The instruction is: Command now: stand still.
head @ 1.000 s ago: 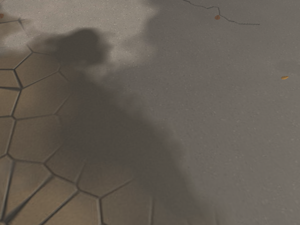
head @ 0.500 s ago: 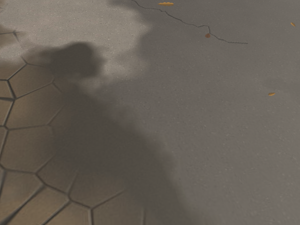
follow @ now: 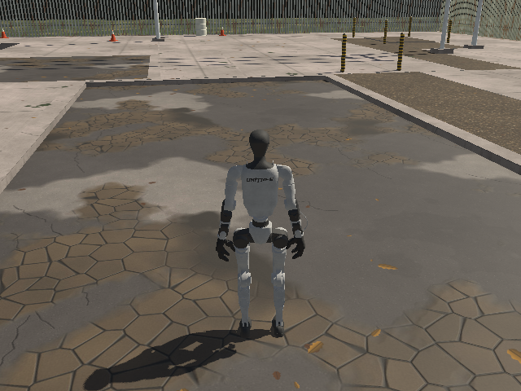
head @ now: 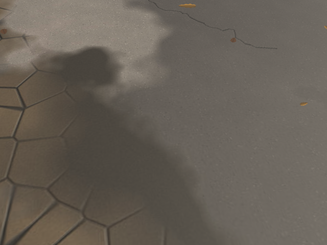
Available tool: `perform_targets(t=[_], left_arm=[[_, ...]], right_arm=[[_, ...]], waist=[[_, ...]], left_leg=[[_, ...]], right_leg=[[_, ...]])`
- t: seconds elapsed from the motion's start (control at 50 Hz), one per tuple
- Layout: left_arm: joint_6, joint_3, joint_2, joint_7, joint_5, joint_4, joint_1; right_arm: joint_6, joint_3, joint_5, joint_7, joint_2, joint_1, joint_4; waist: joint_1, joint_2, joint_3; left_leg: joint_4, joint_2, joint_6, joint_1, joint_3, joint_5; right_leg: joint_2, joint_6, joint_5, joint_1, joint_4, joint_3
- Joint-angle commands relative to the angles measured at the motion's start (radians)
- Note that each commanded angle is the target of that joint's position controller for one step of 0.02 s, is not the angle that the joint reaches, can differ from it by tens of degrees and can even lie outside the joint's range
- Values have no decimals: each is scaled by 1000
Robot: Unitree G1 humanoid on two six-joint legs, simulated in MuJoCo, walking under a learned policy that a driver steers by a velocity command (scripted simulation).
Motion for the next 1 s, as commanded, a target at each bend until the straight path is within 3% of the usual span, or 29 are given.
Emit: perform_targets(t=[0.02, 0.28, 0.3, 0.34, 0.36, 0.4, 0.44, 0.5, 0.52, 0.56, 0.58, 0.6, 0.62, 0.64, 0.66, 0.68, 0.72, 0.76, 0.86, 0.92, 0.96, 1.0], left_arm=[[-5, 11, 83, 4, 0, -1, 51], [-5, 7, 51, 9, -1, 28, 76], [-5, 5, 44, 9, 1, 32, 86], [-1, 13, 53, 7, 6, 22, 86], [1, 16, 52, 2, 14, 9, 77], [-4, 11, 18, -11, 34, -32, 29], [-24, 14, 21, -22, 35, -70, -11], [-55, 24, 29, -39, 21, -96, 2], [-62, 27, 24, -41, 15, -94, 26], [-68, 33, 2, -37, 7, -40, 179], [-71, 44, 27, -30, 11, -15, 264], [-80, 62, 103, -20, 26, -3, 382], [-68, 83, 189, -21, 14, 19, 456], [-63, 74, 143, -20, 15, -8, 350], [-72, 66, 117, -27, 12, -47, 255], [-83, 62, 101, -30, 10, -66, 209], [-102, 49, 64, -25, 7, -64, 215], [-111, 42, 53, -23, 6, -38, 281], [-114, 28, 46, -18, 9, -26, 332], [-117, 29, 66, -12, 10, -21, 343], [-120, 33, 85, -9, 11, -19, 325], [-121, 42, 111, -6, 12, -23, 293]], right_arm=[[-7, -12, 0, -4, -89, 48, -7], [-9, -8, -1, -9, -61, 88, 22], [-8, -8, -2, -8, -59, 98, 25], [2, -27, -2, -8, -100, 111, 24], [9, -38, -3, -6, -120, 129, 23], [16, -55, -6, -3, -143, 200, 34], [7, -62, -15, 0, -133, 209, 32], [-16, -73, -16, 6, -145, 160, 8], [-21, -74, -10, 7, -142, 132, -2], [-25, -76, 1, 11, -133, 74, -23], [-32, -69, -5, 13, -106, 57, -37], [-43, -48, -11, 22, -28, 41, -63], [-47, -51, -17, 31, -38, 30, -98], [-49, -61, -42, 41, -92, 2, -105], [-56, -59, -37, 53, -77, -11, -105], [-63, -55, -26, 60, -57, 6, -94], [-60, -61, -30, 69, -68, 9, -86], [-49, -63, -27, 69, -64, -17, -97], [-38, -47, -18, 67, -39, -250, -194], [-39, -36, -7, 65, -33, -333, -231], [-41, -42, -7, 56, -57, -309, -237], [-51, -61, -6, 42, -97, -160, -199]], waist=[[-1, 18, 34], [-3, 11, 41], [-5, 16, 20], [-11, 58, 40], [-21, 91, 69], [-53, 155, 139], [-55, 143, 169], [-18, 111, 130], [4, 111, 121], [74, 78, 100], [103, 13, 87], [140, -202, 33], [134, -298, 58], [75, -139, 147], [37, -63, 170], [10, -41, 156], [-5, -34, 111], [-3, -55, 85], [29, -75, 116], [40, -98, 125], [12, -104, 104], [-61, -106, 16]], left_leg=[[-82, 115, 20, -41, -112, 71], [-74, 110, 23, -44, -112, 88], [-87, 104, 25, -37, -114, -3], [-103, 95, 56, -59, -145, -291], [-128, 119, 87, -72, -197, -463], [-225, 246, 167, -70, -372, -671], [-278, 327, 217, -93, -458, -606], [-243, 297, 199, -80, -365, -434], [-220, 265, 181, -123, -312, -393], [-106, 184, 146, -290, -203, -378], [22, 135, 123, -391, -144, -358], [358, 25, 79, -487, 6, -303], [572, -35, 75, -644, 53, -361], [704, 45, 82, -663, -7, -273], [722, 77, 80, -654, -29, -166], [707, 98, 65, -616, -31, -87], [685, 106, 38, -580, -1, -3], [683, 96, 24, -602, 32, 27], [476, 65, 1, -602, 102, 95], [292, 32, 25, -491, 140, 133], [232, 8, 64, -397, 147, 122], [209, -38, 107, -231, 143, 81]], right_leg=[[-89, -27, 93, -21, -48, 77], [-92, -23, 97, -28, -36, 70], [-82, -25, 34, -23, -38, 63], [-25, -40, -179, -75, 39, 16], [4, -50, -290, -145, 102, -10], [23, -54, -304, -289, 268, -75], [-33, -58, -260, -346, 398, -69], [-50, -67, -262, -311, 348, -68], [-37, -70, -225, -224, 274, -86], [27, -72, -94, 72, 85, -145], [-6, -73, -132, 212, 23, -78], [-250, -100, -382, 309, -160, 272], [-404, -191, -625, 284, -287, 601], [-403, -210, -647, 174, -285, 586], [-357, -196, -532, 110, -280, 485], [-307, -177, -371, 97, -286, 380], [-244, -155, -100, 127, -277, 229], [-217, -150, 154, 175, -240, 142], [-185, -156, 460, 148, -222, 39], [-189, -156, 564, 144, -220, 10], [-210, -151, 746, 177, -169, -7], [-218, -137, 988, 224, 14, -28]])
